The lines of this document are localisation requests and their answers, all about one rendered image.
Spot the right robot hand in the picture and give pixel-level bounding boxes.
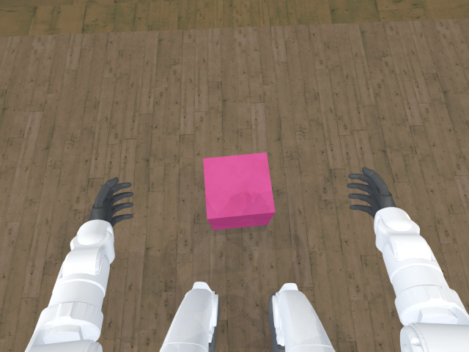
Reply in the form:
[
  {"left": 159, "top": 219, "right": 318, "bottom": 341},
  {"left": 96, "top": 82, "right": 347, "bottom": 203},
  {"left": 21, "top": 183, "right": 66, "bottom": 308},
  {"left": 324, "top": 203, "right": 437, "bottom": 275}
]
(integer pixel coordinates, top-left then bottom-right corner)
[{"left": 347, "top": 167, "right": 396, "bottom": 218}]

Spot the left robot hand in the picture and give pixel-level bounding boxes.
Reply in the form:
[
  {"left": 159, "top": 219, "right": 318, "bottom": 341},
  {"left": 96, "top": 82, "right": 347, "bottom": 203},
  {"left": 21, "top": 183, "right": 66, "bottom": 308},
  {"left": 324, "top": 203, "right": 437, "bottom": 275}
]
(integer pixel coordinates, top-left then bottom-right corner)
[{"left": 88, "top": 177, "right": 133, "bottom": 227}]

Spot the robot right thigh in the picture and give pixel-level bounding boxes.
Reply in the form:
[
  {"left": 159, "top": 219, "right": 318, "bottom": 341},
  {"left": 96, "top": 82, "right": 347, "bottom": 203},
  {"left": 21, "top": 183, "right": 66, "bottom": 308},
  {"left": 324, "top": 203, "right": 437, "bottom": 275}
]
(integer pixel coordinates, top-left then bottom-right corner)
[{"left": 273, "top": 290, "right": 335, "bottom": 352}]

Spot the robot right forearm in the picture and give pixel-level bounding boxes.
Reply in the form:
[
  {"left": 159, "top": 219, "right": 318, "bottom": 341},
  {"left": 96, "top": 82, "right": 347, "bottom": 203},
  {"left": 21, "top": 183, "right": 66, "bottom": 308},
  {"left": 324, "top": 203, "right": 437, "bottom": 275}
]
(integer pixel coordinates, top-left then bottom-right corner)
[{"left": 374, "top": 207, "right": 469, "bottom": 326}]

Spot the robot right shin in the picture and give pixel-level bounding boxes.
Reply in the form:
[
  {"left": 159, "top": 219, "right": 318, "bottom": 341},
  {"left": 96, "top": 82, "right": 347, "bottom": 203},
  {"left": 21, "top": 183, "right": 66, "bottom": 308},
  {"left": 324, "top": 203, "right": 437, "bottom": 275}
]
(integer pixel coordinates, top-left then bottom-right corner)
[{"left": 276, "top": 283, "right": 298, "bottom": 345}]

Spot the robot left forearm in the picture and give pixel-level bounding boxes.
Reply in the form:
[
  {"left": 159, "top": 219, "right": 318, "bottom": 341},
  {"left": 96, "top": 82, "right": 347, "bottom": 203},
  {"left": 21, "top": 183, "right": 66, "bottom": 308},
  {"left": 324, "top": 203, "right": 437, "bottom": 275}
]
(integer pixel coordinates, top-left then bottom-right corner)
[{"left": 25, "top": 220, "right": 115, "bottom": 352}]

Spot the carton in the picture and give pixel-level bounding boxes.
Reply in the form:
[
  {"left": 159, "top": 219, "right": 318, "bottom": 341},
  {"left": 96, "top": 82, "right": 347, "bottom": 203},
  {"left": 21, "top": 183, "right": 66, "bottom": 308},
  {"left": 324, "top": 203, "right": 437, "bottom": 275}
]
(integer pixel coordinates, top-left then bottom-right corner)
[{"left": 203, "top": 153, "right": 275, "bottom": 230}]

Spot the robot right upper arm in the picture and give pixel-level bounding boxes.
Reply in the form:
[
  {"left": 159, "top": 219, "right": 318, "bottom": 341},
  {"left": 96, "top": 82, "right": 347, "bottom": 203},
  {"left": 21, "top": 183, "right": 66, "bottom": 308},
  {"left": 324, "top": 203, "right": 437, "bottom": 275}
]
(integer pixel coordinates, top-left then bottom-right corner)
[{"left": 400, "top": 323, "right": 469, "bottom": 352}]

